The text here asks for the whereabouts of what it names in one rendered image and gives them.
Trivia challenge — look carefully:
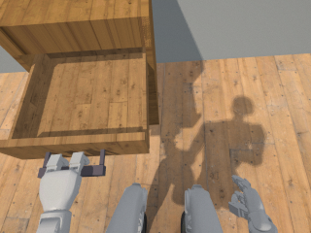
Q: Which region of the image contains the handle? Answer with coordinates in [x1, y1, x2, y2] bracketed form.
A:
[37, 149, 106, 179]

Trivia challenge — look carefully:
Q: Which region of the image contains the left robot thigh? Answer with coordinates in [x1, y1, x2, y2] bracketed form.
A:
[105, 184, 148, 233]

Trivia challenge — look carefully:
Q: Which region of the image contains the cabinet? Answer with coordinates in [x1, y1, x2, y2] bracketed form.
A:
[0, 0, 159, 125]

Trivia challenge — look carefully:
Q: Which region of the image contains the robot left forearm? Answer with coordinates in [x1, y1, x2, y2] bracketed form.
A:
[36, 210, 72, 233]

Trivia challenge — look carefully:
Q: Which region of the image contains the robot thigh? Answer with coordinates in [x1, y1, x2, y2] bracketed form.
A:
[105, 184, 148, 233]
[185, 187, 224, 233]

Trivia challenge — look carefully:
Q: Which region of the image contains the drawer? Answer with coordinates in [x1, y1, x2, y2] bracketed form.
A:
[0, 47, 150, 160]

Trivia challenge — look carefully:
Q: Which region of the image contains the right robot thigh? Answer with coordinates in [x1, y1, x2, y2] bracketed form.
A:
[185, 187, 224, 233]

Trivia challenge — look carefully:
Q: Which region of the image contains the right robot hand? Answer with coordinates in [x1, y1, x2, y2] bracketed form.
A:
[228, 175, 266, 219]

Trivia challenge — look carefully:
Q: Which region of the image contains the left robot hand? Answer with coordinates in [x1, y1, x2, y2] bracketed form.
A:
[39, 151, 90, 212]

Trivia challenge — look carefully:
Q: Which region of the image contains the robot right forearm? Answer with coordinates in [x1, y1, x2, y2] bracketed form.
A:
[247, 211, 278, 233]

